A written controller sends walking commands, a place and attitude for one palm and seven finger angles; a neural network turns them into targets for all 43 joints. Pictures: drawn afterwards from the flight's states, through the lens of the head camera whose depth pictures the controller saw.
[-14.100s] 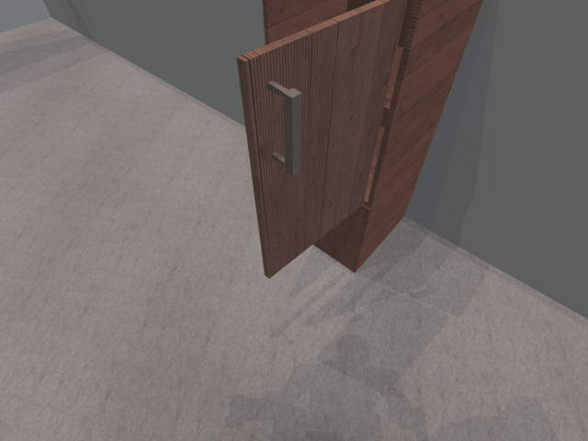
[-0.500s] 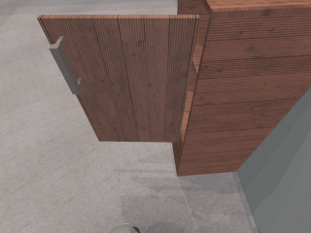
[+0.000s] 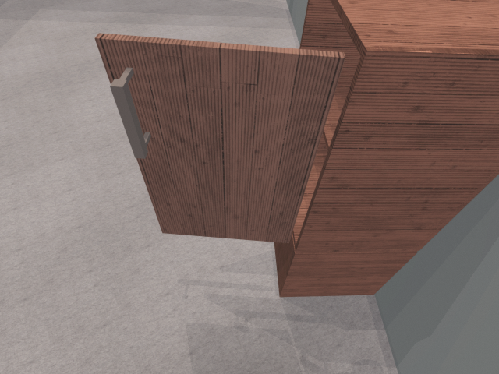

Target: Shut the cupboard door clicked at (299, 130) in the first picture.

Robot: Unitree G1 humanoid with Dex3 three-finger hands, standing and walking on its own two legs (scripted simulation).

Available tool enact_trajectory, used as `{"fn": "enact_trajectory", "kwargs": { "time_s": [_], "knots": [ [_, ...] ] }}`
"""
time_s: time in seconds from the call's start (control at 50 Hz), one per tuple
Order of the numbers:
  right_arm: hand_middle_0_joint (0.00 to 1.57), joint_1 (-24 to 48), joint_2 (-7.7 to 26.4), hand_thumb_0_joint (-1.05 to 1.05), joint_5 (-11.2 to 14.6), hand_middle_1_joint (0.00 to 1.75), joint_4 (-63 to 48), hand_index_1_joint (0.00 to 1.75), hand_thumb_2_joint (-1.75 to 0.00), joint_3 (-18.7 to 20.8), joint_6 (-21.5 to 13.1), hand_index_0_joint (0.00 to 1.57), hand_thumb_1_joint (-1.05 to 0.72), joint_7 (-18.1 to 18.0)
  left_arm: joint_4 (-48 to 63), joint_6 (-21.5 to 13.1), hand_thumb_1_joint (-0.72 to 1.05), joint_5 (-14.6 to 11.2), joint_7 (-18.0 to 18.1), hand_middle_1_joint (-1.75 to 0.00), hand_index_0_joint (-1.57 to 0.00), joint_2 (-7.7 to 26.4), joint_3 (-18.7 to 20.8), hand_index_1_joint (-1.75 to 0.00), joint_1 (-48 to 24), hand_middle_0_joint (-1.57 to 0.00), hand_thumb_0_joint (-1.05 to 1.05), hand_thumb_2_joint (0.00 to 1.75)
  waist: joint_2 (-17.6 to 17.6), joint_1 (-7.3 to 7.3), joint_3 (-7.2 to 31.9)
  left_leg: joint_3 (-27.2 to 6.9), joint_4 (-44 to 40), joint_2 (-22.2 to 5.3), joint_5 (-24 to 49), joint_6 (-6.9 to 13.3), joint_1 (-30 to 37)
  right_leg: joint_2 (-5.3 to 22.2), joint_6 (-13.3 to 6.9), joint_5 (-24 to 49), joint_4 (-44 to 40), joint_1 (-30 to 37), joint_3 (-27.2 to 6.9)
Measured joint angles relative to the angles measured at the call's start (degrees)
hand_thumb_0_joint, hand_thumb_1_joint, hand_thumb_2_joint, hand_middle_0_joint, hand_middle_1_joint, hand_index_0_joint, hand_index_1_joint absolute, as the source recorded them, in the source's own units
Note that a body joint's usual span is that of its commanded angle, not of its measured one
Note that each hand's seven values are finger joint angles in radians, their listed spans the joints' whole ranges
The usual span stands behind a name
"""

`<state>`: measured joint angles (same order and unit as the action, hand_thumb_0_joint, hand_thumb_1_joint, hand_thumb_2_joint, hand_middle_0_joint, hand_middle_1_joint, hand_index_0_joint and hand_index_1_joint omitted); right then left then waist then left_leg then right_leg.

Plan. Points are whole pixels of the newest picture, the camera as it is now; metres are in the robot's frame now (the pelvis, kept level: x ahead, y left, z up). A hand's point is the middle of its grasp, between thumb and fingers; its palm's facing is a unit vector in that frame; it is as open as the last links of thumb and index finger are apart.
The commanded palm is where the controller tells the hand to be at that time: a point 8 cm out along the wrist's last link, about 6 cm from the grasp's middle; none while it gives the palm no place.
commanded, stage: come to a stop and stand still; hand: left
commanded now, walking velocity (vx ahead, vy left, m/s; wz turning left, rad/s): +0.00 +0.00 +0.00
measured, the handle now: (135, 115) +0.50 +0.26 +0.12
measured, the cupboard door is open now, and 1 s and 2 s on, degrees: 84 84 84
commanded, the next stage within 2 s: look again from close up in 0.24 s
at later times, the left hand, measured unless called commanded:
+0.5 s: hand out of the picture +0.00 +0.18 -0.18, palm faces +0.00 -0.98 -0.21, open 7.4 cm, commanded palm none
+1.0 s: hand out of the picture -0.02 +0.14 -0.17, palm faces -0.01 -0.98 -0.19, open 7.4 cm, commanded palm none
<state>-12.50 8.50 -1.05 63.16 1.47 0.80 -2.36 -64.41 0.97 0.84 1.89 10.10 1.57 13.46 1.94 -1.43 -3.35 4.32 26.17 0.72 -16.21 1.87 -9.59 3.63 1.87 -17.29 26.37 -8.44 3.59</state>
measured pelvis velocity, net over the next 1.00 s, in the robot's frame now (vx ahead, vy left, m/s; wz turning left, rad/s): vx -0.02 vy -0.03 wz -0.01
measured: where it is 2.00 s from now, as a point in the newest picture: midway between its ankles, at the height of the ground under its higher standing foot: outside the picture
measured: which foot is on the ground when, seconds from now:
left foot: down 0.00-1.00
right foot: down 0.00-1.00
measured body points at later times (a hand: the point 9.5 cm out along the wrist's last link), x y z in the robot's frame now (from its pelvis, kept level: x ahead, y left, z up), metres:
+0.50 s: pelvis -0.01 +0.01 +0.00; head +0.02 +0.01 +0.44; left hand +0.00 +0.24 -0.16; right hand +0.00 -0.21 -0.16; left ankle -0.02 +0.09 -0.74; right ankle -0.04 -0.14 -0.74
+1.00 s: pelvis -0.02 -0.03 +0.00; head -0.01 -0.03 +0.45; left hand -0.02 +0.19 -0.16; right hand -0.01 -0.25 -0.16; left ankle -0.02 +0.09 -0.74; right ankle -0.04 -0.14 -0.74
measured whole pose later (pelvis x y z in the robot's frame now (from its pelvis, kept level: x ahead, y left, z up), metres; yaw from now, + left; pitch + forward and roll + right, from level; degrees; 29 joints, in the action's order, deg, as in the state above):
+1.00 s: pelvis -0.02 -0.03 +0.00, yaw -1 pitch -1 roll +1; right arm -15.1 9.2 -0.9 63.6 -1.1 -0.6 -0.9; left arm -63.5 -1.0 0.8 1.6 8.9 -1.3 15.9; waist 0.5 -0.5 -2.6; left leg 4.4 25.0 -1.4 -13.9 -0.4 -9.9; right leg 1.5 -0.7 -16.3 27.6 -10.1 3.4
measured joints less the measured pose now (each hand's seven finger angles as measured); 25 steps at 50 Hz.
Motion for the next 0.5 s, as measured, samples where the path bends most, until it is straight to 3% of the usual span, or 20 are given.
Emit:
{"fn": "enact_trajectory", "kwargs": {
  "time_s": [0.34, 0.5],
  "knots": [
    [0.20, -1.37, -0.10, 0.00, 0.19, 0.30, 1.53, 0.30, -0.89, -0.90, -0.90, 0.20, -0.92, 0.23, -1.07, -0.83, 0.91, 0.03, -0.07, -0.30, -0.20, -1.01, -0.97, -0.30, 0.72, -0.20, 0.00, 0.90, 0.12, 0.78, 0.86, 0.93, -3.30, 0.82, 1.20, 0.77, 2.35, 0.63, 0.91, 1.50, -3.07, 1.93, -0.86],
    [0.20, -3.97, 1.05, 0.01, -0.08, 0.30, -2.40, 0.30, -0.89, -1.74, -1.86, 0.20, -0.92, 0.97, 1.17, -1.95, 0.91, 0.16, 0.62, -0.30, -0.20, -1.31, -2.32, -0.30, 1.29, -0.20, 0.00, 0.90, -2.92, 1.43, -0.32, 0.34, 3.37, 0.28, -1.27, 0.93, -2.18, 0.48, 0.42, -0.60, 2.40, -1.80, -0.37]
  ]
}}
